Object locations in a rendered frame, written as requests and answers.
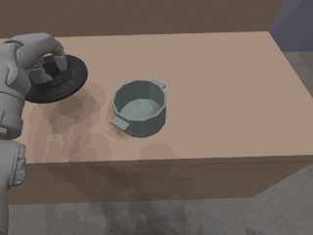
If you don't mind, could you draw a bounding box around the left robot forearm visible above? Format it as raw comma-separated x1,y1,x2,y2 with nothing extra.
0,38,38,140

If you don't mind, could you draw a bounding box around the pot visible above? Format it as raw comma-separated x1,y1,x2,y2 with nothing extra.
111,79,167,138

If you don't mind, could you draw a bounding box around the knob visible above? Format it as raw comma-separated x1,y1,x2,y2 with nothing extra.
42,62,60,77

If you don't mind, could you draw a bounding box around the lid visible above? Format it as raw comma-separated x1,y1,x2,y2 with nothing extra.
24,54,88,104

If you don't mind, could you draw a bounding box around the robot left upper arm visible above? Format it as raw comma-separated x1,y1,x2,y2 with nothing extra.
0,139,26,235

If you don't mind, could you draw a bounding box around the table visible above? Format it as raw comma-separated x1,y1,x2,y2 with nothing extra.
0,0,313,205

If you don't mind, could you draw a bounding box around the left robot hand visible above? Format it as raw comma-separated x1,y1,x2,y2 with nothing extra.
11,32,67,84

